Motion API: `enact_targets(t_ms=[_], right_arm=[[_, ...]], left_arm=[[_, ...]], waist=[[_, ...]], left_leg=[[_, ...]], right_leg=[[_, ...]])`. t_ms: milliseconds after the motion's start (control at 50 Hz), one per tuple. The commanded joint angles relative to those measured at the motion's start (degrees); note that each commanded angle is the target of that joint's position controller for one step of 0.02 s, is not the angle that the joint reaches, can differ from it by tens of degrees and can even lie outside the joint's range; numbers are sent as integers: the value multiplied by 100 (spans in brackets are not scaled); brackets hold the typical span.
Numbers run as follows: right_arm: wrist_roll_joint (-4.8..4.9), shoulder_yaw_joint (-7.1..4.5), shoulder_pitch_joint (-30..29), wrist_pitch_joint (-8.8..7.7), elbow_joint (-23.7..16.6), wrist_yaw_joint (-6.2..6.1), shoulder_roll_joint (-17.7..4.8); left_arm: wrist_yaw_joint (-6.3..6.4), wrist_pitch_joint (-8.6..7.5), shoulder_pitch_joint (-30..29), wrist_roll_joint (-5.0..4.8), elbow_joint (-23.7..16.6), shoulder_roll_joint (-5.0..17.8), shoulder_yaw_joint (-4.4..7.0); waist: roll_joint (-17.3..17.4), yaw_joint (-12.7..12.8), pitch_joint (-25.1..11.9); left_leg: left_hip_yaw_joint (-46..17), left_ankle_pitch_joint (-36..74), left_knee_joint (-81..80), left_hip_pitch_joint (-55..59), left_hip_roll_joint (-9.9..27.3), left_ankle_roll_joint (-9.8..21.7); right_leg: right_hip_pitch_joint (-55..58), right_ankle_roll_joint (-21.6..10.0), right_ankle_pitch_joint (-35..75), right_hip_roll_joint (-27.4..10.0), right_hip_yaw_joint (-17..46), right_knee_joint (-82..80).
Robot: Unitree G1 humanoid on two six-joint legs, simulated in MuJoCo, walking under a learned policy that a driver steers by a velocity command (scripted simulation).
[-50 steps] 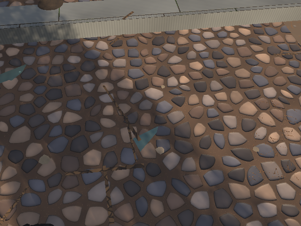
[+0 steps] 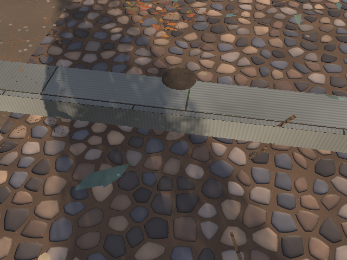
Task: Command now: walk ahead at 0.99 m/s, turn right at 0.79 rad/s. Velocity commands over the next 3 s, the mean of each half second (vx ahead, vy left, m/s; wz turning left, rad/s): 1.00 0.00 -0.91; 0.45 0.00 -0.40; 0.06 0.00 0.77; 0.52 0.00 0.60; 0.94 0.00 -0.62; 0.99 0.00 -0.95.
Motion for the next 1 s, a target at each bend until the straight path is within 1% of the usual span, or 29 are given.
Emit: enact_targets(t_ms=[20, 40, 60, 80, 100, 140, 220, 280, 340, 360, 380, 400, 420, 440, 460, 480, 540, 580, 660, 720, 760, 780, 800, 820, 840, 860, 900, 960, 1000], right_arm=[[57, 102, -1035, -263, -1674, 140, -79], [-90, 150, -1120, -422, -1712, 181, -438], [-117, 93, -1288, -455, -1625, 210, -748], [-224, 104, -1406, -393, -1627, 199, -753], [-301, 141, -1393, -250, -1631, 193, -731], [-292, 209, -1674, -18, -1763, 219, -657], [-19, 328, -2781, -11, -2193, 296, -409], [63, 294, -3025, -52, -2321, 273, -489], [58, 81, -2201, -132, -2107, 164, -971], [81, -56, -1203, -166, -1870, 92, -1229], [24, -223, 159, -193, -1553, -19, -1556], [-219, -355, 1076, -215, -1368, -106, -1937], [-255, -447, 270, -168, -1468, -29, -2236], [-207, -373, -507, -124, -1649, 26, -1500], [-145, -275, -762, -93, -1624, 52, -1063], [-159, -239, -709, -88, -1465, 76, -888], [-19, -119, -142, -233, -828, 139, -462], [86, -124, -252, -332, -732, 216, -468], [152, -194, -818, -398, -743, 163, -770], [226, -271, -432, -359, -662, 75, -1188], [272, -240, -414, -248, -660, 42, -1228], [288, -212, -193, -165, -655, 73, -1037], [366, -32, 1005, -27, -724, 66, -338], [465, -64, 1100, 89, -603, -19, -684], [429, -78, 839, 155, -596, -40, -784], [248, -88, 583, 202, -566, -14, -824], [54, -98, 530, 390, -421, 36, -650], [92, -203, 533, 553, -474, 82, -475], [119, -274, 297, 596, -579, 80, -402]], left_arm=[[209, 146, 2086, 106, 525, 1455, 462], [246, 137, 1781, 126, 291, 1165, 456], [265, 109, 1473, 151, 264, 869, 397], [270, 44, 1262, 124, 269, 851, 370], [296, -72, 1166, 108, 210, 907, 361], [284, -252, 1002, 61, 181, 903, 330], [222, -344, 1258, -29, 207, 999, 444], [182, -314, 1516, -37, 239, 1122, 529], [239, -306, 1287, 32, 144, 1357, 603], [218, -325, 990, 61, 81, 1567, 642], [205, -397, 627, 98, -33, 1380, 594], [230, -450, 601, 50, -279, 344, 327], [207, -414, 1248, -185, -637, 176, 159], [260, -267, 836, -5, -380, 662, 190], [192, -202, 445, 104, -401, 784, 227], [103, -141, 203, 153, -402, 770, 237], [-94, 69, -307, 230, -739, 336, 111], [-93, 125, -580, 232, -1005, 248, 38], [-267, 80, -1009, 201, -1244, 163, -85], [-310, 38, -372, 340, -944, 305, -45], [-162, -72, 1035, 464, -385, 582, 91], [-27, -136, 1097, 494, -233, 841, 153], [94, -156, 886, 452, -429, 1146, 169], [189, -152, 1006, 131, -657, 899, 160], [320, -104, 339, 76, -728, 730, 121], [356, -92, -137, 38, -690, 334, -17], [415, -147, -352, 65, -526, 72, -145], [393, -222, -243, 121, -375, 360, -23], [407, -203, -396, 141, -378, 255, -13]], waist=[[-1303, 208, -1217], [-304, 199, -1022], [636, -69, -273], [903, -329, 129], [951, -483, 324], [887, -599, 586], [323, 15, 441], [-19, 334, 79], [-111, -94, -608], [-76, -737, -1168], [28, -1441, -1788], [1449, -1497, -2366], [3013, -645, -2750], [1634, -666, -1739], [897, -667, -1076], [456, -629, -723], [728, -465, -133], [683, -269, 10], [702, -17, 211], [720, 213, -286], [718, 793, -912], [-11, 680, -1028], [-1030, -51, -2339], [-269, 356, -3522], [30, 101, -2873], [331, -187, -1878], [231, -455, -958], [-2, -578, -1073], [-81, -628, -1021]], left_leg=[[-1783, -1113, 5241, -5650, -206, -68], [-2153, -607, 4457, -5804, 93, 106], [-2133, -129, 3748, -5589, 399, 112], [-2078, -89, 3257, -5273, 564, 20], [-2074, -71, 2785, -4933, 727, -110], [-1784, 197, 1527, -4168, 974, -348], [-1415, 2114, -984, -3367, 854, -417], [-1365, 2561, -1872, -3135, 531, -269], [-1506, 1777, -2401, -1909, 167, -120], [-1504, 1322, -2373, -855, 199, -52], [-1843, 567, -2029, 628, 706, 61], [-3680, -1704, -2431, 1955, 2298, 213], [-6957, -2675, -3860, 1975, 3228, 738], [-6196, -3475, -3952, 1106, 2849, 774], [-4935, -2404, -3836, 349, 2542, 691], [-4042, -1193, -3845, -189, 2283, 587], [-2431, 1254, -3940, -717, 1940, 374], [-1531, 3866, -3869, -950, 1874, 347], [-122, 4560, -4023, -1777, 1334, 164], [-164, 5995, -2876, -1752, 1390, 139], [-293, 5341, -963, -2003, 1430, 178], [-102, 1616, 879, -2544, 729, 79], [-719, -2182, 3233, -3542, 325, -23], [-2219, -1688, 3537, -3382, 137, 24], [-2195, -1065, 3234, -3459, 309, -42], [-1919, -835, 2493, -3414, 614, -86], [-1735, -735, 1692, -2766, 718, -198], [-1436, -505, 1772, -2530, 562, -211], [-1401, -329, 1550, -2783, 632, -190]], right_leg=[[4768, -1786, 159, -1444, 4319, -822], [4246, -1640, -1935, -1850, 5536, -2306], [3181, -1308, -2497, -1778, 5311, -2731], [2296, -1126, -2126, -1572, 4929, -2786], [1619, -1048, -1698, -1316, 4541, -2804], [356, -906, -1143, -780, 3647, -3060], [420, -477, 688, -254, 2866, -2932], [1457, -205, 1915, -408, 3003, -2527], [2169, 177, 3516, -459, 3123, -1242], [2020, 303, 3791, -357, 3024, -74], [1194, 388, 3134, -158, 2829, 1455], [-265, 379, -1131, 331, 2258, 3401], [-1463, 462, -1857, 372, 1759, 4421], [-1846, 432, -1100, -225, 1588, 4557], [-1770, 501, -655, -449, 1384, 4227], [-1603, 566, -523, -638, 1330, 3984], [-1772, 646, -455, -991, 1235, 3802], [-1775, 740, -318, -943, 975, 3361], [-226, 771, 1200, -570, 207, 594], [1430, 535, 1361, 34, 62, -130], [2956, 178, 1788, -33, 725, -665], [3551, 4, 3949, -747, 1247, -1021], [5144, -699, 9060, -2876, 3016, 272], [5152, -1116, 9005, -3308, 3389, -62], [4129, -1060, 6809, -3044, 2988, -668], [3020, -798, 5261, -2704, 2614, -1150], [1629, -424, 4819, -2320, 1849, -1669], [1197, -437, 4697, -2182, 1149, -1904], [1167, -386, 3779, -2119, 807, -1994]])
